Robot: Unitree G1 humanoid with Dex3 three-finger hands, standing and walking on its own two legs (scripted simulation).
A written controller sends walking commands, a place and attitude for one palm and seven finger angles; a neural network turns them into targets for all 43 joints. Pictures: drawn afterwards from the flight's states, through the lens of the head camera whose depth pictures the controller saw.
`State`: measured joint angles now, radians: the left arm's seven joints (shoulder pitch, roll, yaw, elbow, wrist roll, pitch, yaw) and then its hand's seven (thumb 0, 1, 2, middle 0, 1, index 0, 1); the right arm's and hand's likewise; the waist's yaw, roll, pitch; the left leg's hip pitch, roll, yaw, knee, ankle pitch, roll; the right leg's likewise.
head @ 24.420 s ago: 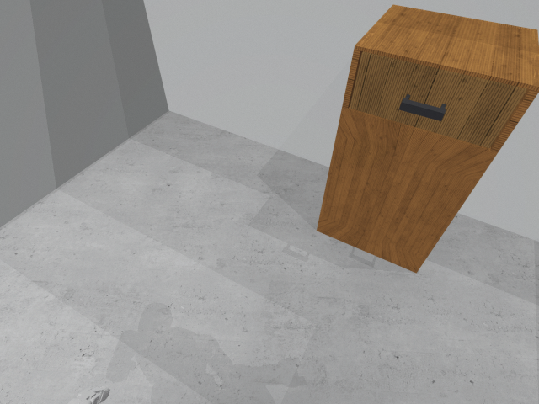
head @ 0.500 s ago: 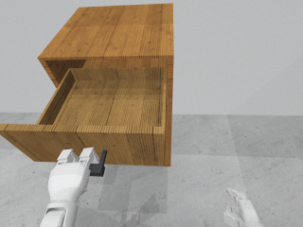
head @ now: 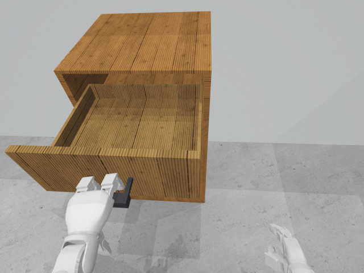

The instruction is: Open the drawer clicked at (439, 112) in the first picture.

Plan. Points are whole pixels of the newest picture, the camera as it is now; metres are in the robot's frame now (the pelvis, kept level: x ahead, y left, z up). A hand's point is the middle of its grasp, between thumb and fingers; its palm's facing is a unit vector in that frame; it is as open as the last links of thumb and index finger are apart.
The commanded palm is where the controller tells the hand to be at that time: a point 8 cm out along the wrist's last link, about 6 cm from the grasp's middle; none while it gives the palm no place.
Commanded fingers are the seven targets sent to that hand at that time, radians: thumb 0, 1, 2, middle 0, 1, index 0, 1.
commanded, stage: lift the hand off the handle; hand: left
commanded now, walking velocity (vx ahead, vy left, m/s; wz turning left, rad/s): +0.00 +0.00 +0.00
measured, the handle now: (106, 190) +0.28 +0.21 +0.02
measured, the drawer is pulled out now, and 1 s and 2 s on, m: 0.30 0.29 0.29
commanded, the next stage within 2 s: draw the hand back to the body in 1.52 s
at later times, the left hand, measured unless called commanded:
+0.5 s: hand (99, 202) +0.25 +0.21 +0.04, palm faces +0.10 -0.13 -0.99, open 13.6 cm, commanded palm +0.22 +0.21 +0.10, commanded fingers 0.00 -0.50 0.30 -0.30 -1.20 -0.30 -1.20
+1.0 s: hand (84, 187) +0.25 +0.22 +0.11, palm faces +0.11 -0.15 -0.98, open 13.8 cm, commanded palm +0.22 +0.21 +0.17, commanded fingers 0.00 -0.50 0.30 -0.30 -1.20 -0.30 -1.20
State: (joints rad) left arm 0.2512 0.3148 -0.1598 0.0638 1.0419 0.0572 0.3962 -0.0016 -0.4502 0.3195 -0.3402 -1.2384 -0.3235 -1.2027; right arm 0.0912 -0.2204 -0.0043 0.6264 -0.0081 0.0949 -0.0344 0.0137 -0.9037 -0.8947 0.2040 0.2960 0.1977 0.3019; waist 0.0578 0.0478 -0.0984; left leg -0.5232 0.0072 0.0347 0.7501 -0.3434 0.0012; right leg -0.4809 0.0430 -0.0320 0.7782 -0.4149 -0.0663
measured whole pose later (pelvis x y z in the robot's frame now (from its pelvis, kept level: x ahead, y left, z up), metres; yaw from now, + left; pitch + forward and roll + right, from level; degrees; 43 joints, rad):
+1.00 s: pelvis +0.01 +0.01 +0.02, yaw +0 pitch +0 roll +1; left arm 0.24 0.40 -0.15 -0.26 0.94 0.15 0.14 0.00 -0.49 0.30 -0.32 -1.20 -0.34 -1.21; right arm 0.05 -0.23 0.03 0.62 0.01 0.12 -0.01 0.01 -0.90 -0.89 0.20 0.30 0.20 0.30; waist 0.10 0.10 -0.04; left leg -0.28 -0.01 0.03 0.55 -0.28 0.02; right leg -0.23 0.03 -0.03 0.57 -0.34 -0.05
